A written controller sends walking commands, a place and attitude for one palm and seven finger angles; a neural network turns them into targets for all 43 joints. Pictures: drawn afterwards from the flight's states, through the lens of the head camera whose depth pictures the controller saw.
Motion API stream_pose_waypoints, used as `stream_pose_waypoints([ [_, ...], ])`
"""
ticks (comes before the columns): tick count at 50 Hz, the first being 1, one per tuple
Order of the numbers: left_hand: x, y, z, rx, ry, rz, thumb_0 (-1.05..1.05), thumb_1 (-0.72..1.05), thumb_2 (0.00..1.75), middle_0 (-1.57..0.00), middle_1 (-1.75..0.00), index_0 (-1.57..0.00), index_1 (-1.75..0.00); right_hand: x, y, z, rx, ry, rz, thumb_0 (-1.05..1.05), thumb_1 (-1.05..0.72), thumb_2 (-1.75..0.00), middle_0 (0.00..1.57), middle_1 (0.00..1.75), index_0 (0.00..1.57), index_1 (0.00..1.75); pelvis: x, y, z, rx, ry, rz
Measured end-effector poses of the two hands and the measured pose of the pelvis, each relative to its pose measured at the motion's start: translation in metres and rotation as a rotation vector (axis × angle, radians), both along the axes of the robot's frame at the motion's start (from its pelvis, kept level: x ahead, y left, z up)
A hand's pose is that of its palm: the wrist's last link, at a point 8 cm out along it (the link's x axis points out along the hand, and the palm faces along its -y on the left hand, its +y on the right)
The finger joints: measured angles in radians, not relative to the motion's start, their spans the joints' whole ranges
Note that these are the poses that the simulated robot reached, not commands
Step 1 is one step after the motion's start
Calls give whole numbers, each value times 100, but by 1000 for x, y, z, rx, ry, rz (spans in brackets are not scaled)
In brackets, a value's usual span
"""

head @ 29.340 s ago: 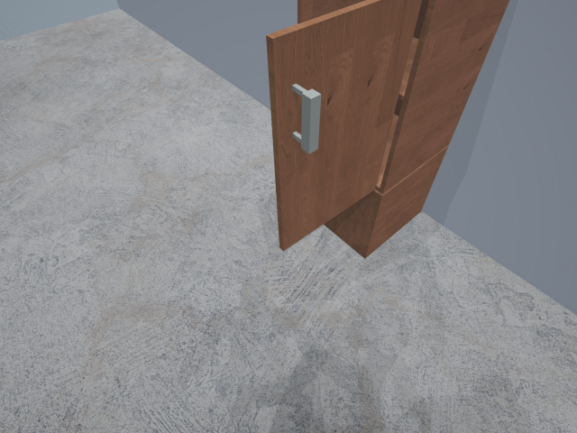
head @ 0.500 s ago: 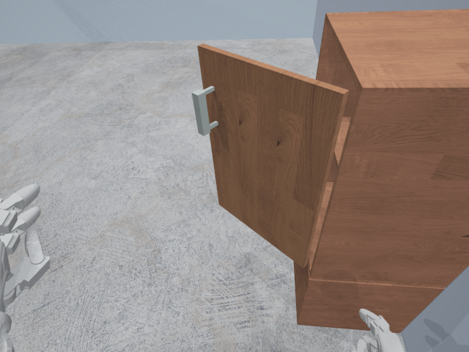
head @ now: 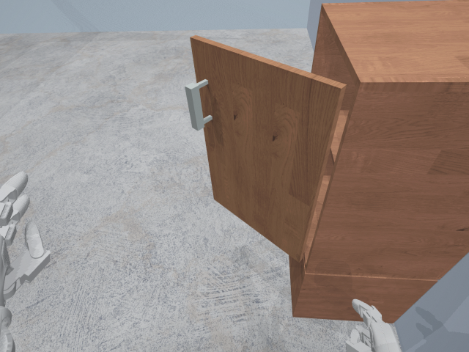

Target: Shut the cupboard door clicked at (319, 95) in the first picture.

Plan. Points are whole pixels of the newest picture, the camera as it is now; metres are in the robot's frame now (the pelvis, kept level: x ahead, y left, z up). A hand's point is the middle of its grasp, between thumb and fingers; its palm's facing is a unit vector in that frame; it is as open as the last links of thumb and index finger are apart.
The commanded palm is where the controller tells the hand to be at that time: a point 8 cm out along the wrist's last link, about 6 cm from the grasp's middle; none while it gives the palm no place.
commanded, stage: step back with the hand held close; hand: left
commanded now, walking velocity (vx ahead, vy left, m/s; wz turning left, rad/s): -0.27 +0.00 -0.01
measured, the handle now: (201, 104) +0.67 +0.17 +0.09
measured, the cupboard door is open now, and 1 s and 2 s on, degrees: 51 51 51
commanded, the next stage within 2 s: stop stepping back and stand still in 1.20 s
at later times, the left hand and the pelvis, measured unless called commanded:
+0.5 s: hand (1, 290) +0.14 +0.30 +0.15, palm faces +0.41 -0.77 -0.49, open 7.4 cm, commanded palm +0.09 +0.33 +0.17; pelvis -0.06 +0.03 -0.01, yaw -1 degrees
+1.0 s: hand out of the picture +0.08 +0.32 +0.16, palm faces +0.46 -0.76 -0.46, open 7.4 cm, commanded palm +0.01 +0.35 +0.17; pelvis -0.12 +0.04 -0.02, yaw +3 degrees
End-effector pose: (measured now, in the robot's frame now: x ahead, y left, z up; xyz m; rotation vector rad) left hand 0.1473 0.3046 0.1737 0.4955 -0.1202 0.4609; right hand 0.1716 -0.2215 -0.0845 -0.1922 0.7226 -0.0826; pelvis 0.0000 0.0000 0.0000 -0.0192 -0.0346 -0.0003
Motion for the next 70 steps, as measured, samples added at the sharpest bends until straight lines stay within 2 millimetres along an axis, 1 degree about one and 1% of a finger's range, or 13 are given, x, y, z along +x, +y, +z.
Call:
stream_pose_waypoints([
  [7,8,6,-5,37,54,-53,2,89,90,-22,-30,-21,-30,-12,-10,-3,-41,54,-87,1,-91,-90,20,30,20,30,-5,13,-3,3,46,-11],
  [13,3,15,0,80,56,-96,2,89,90,-22,-30,-22,-30,-28,-8,1,-59,57,-130,1,-91,-90,20,30,20,30,-18,23,-5,7,56,-23],
  [23,-35,32,-4,91,-8,-81,2,89,90,-22,-30,-22,-30,-63,8,5,-78,38,-113,1,-91,-90,20,30,20,30,-50,32,-11,-6,53,-15],
  [35,-82,36,-7,107,-118,-31,2,89,90,-22,-30,-21,-30,-100,17,-8,-93,37,-47,1,-90,-90,21,30,20,30,-84,30,-22,-20,27,23],
  [43,-96,34,-7,79,-172,-76,2,89,90,-22,-30,-21,-30,-123,17,-6,-118,68,-46,1,-90,-90,21,30,20,30,-101,36,-22,-23,39,27],
  [48,-103,48,-3,127,-170,-106,2,88,90,-22,-30,-22,-30,-135,22,0,-144,47,-71,1,-90,-90,21,30,20,30,-113,44,-22,-69,37,41],
  [53,-120,61,7,121,-173,-76,2,88,90,-22,-30,-22,-30,-142,35,10,-124,39,-48,1,-90,-90,20,30,20,30,-121,45,-11,-88,87,27],
  [57,-130,51,5,78,-169,-97,2,89,90,-21,-30,-21,-30,-144,43,11,-102,19,-6,1,-90,-90,21,30,20,30,-137,42,-9,-66,130,-17],
  [60,-133,35,0,88,-174,-165,2,89,90,-21,-30,-21,-30,-149,43,5,-91,-7,14,1,-90,-90,21,30,20,30,-161,38,-17,-30,137,-56],
  [63,-138,18,1,74,-175,-240,2,89,90,-21,-30,-21,-30,-166,39,2,-70,-20,-13,1,-90,-90,21,30,21,30,-187,36,-19,-65,103,-48],
  [65,-150,10,6,91,-184,-292,2,89,90,-22,-30,-21,-30,-184,35,4,-58,-32,-49,1,-90,-90,21,30,21,30,-198,33,-20,-73,76,-42],
  [68,-175,7,13,130,-193,-323,2,88,90,-22,-30,-22,-30,-214,25,8,-73,-35,-99,1,-90,-90,21,30,21,30,-205,30,-22,-61,46,-34],
  [70,-190,14,16,150,-196,-298,1,88,90,-22,-30,-22,-30,-235,17,8,-104,-20,-129,1,-90,-90,21,30,21,30,-204,32,-22,-48,29,-51],
])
